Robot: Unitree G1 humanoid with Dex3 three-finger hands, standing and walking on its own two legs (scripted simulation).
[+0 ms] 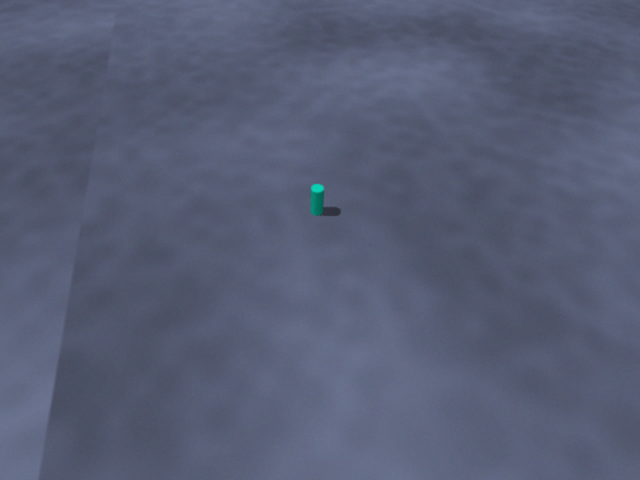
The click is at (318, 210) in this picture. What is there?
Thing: squat round
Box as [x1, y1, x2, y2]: [311, 184, 323, 215]
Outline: 320,184 314,184 311,186 311,212 316,215 322,212 323,187
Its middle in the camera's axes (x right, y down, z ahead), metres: +0.00 -0.16 +1.72
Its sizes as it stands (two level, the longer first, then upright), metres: 0.056 0.056 0.138
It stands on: the floor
